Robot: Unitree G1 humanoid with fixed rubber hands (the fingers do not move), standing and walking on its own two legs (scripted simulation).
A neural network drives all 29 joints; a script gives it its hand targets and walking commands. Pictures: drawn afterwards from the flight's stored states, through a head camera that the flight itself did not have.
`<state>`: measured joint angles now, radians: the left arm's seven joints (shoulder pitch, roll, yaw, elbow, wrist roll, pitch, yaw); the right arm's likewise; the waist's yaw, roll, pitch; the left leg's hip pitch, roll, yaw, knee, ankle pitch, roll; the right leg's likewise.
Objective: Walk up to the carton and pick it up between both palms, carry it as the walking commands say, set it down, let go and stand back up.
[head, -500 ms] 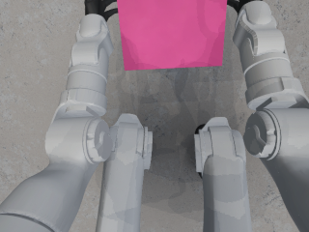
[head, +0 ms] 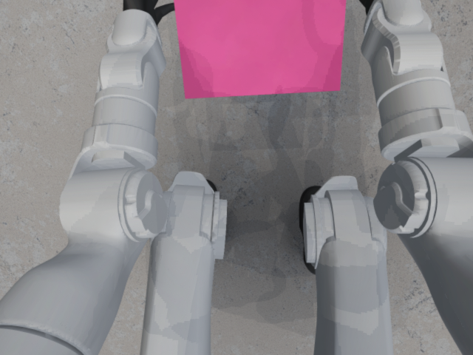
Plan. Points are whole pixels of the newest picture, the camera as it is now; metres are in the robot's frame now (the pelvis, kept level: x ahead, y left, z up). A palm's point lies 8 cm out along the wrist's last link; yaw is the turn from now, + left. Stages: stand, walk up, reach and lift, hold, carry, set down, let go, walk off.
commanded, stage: set down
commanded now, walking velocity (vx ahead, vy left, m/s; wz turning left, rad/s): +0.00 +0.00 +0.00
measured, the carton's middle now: out of the picture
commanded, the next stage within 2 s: none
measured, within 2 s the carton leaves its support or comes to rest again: rests again in 0.32 s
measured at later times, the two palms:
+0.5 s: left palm (145, 8) +0.53 +0.16 -0.18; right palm out of the picture +0.55 -0.13 -0.18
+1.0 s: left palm (149, 11) +0.53 +0.16 -0.19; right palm out of the picture +0.54 -0.14 -0.19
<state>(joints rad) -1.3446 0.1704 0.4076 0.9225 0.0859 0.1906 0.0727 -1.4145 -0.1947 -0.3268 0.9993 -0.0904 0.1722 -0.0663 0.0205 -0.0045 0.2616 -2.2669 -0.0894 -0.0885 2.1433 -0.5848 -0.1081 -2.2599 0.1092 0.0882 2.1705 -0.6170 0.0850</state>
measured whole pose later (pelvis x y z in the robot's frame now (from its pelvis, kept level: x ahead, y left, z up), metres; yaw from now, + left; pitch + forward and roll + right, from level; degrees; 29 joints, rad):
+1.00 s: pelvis +0.00 +0.00 -0.01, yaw +0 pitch +38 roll +1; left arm -1.40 0.21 0.37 1.05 0.05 0.08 0.06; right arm -1.43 -0.23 -0.28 1.06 -0.08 0.07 -0.06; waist 0.02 0.01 0.33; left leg -2.25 -0.08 -0.08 2.18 -0.60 -0.10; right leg -2.25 0.08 0.07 2.21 -0.64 0.07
